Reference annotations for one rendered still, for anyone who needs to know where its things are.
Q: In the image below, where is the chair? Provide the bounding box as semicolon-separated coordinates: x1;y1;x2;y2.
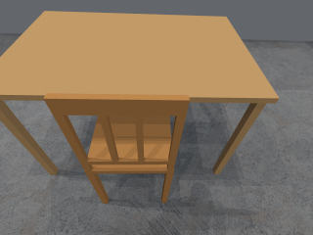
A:
43;93;190;204

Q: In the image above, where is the table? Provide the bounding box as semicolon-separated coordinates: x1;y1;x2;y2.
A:
0;11;280;175

